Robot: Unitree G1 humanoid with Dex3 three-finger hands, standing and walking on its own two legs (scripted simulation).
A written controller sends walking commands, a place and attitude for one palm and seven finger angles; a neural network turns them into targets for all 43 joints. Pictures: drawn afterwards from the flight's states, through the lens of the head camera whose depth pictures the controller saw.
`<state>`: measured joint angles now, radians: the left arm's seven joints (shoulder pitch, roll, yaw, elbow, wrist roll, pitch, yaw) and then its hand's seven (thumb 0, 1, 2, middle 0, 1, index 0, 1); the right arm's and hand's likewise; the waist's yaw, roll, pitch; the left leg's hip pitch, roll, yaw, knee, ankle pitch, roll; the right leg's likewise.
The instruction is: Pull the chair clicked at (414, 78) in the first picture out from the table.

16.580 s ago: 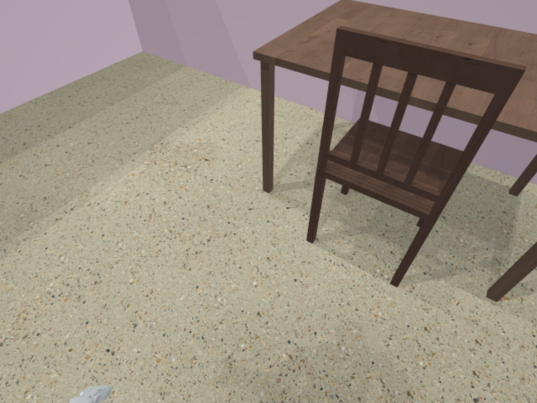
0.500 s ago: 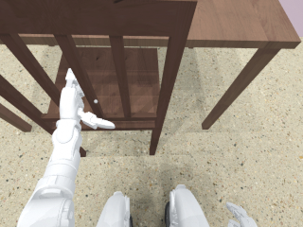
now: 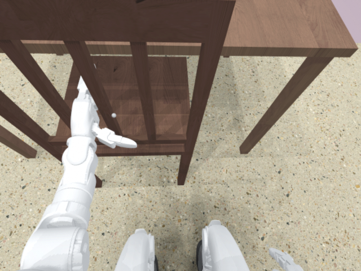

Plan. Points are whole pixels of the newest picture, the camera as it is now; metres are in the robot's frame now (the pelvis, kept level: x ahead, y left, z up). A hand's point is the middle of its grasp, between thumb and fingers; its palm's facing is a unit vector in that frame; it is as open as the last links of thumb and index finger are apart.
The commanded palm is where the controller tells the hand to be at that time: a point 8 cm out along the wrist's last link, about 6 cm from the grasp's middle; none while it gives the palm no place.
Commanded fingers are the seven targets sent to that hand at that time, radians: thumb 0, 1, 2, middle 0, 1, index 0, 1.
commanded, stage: hook a spindle and tug to test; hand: left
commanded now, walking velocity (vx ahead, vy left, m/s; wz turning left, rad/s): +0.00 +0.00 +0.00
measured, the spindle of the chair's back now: (102, 103) +0.46 +0.16 +0.05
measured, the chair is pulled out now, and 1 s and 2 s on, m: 0.00 0.00 0.04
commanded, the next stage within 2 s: open the thumb and straighten the fingers in 1.50 s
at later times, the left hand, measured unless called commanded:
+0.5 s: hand (117, 118) +0.44 +0.13 +0.02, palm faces +0.02 -1.00 -0.05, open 13.2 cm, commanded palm +0.41 +0.17 +0.02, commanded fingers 0.00 0.12 0.56 -0.50 -1.45 -0.50 -1.45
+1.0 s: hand (117, 116) +0.44 +0.13 +0.02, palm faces +0.02 -1.00 -0.02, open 4.9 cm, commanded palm +0.40 +0.18 +0.02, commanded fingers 0.00 0.90 0.90 -0.50 -1.45 -0.50 -1.45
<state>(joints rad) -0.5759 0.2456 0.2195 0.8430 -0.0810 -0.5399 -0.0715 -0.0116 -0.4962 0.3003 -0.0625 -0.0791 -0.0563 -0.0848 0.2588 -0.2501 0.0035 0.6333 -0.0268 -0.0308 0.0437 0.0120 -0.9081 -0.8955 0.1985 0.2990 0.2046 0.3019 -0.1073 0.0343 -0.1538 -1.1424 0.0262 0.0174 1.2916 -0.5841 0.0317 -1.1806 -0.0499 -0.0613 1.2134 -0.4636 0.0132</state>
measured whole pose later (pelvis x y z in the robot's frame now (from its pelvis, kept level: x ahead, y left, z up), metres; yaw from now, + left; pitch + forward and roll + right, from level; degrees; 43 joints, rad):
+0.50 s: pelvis +0.00 -0.01 +0.00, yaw +1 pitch +25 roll -2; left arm -0.58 0.23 0.21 0.86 -0.08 -0.54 -0.05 -0.01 -0.32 0.37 -0.35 -0.98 -0.35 -0.99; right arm 0.24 -0.25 0.00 0.63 -0.03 -0.02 0.04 0.01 -0.91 -0.90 0.20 0.30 0.20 0.30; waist -0.10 0.03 -0.15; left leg -1.15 0.02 0.01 1.29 -0.58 0.02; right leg -1.19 -0.05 -0.07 1.22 -0.47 0.00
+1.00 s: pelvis +0.00 +0.00 +0.00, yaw +0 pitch +25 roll -2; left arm -0.58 0.23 0.22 0.86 -0.10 -0.52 -0.06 0.02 0.75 0.83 -0.50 -1.45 -0.50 -1.45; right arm 0.26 -0.25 0.00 0.63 -0.03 -0.02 0.04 0.01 -0.91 -0.90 0.20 0.30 0.20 0.30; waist -0.11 0.03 -0.15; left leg -1.15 0.03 0.01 1.29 -0.58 0.03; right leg -1.19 -0.05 -0.06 1.21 -0.46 0.01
